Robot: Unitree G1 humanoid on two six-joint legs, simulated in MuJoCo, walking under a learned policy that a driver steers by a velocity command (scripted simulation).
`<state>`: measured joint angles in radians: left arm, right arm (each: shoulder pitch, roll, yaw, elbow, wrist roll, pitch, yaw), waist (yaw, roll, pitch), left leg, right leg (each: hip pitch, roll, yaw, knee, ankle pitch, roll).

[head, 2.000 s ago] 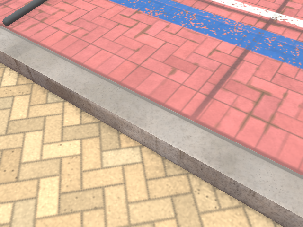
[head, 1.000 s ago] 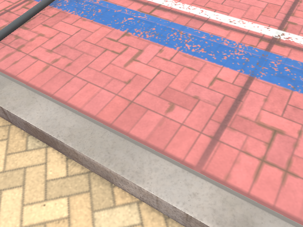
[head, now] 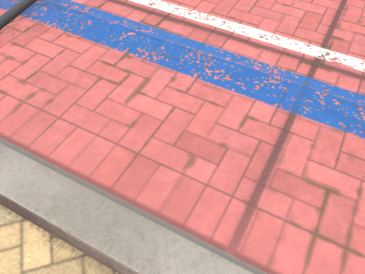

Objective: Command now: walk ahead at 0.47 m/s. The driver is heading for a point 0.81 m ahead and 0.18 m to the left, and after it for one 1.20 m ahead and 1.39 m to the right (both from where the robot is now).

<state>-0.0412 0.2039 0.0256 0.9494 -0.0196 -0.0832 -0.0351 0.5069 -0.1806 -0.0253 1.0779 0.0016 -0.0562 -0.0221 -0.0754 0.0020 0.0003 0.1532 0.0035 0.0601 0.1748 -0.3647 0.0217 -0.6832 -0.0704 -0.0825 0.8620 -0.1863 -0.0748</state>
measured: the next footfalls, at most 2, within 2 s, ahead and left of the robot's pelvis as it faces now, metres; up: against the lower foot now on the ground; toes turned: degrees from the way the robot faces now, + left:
right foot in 0.08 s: +0.17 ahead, -0.12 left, +0.00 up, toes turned -6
left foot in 0.58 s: +0.55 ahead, +0.06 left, +0.14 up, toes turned +10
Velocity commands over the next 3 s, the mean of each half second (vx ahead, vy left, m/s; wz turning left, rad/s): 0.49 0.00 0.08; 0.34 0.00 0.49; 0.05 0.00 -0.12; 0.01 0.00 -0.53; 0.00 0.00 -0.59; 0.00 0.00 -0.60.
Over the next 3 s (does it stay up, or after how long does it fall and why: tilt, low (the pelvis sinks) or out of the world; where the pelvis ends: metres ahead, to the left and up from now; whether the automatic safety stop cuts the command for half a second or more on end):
stays up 0.59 0.00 0.15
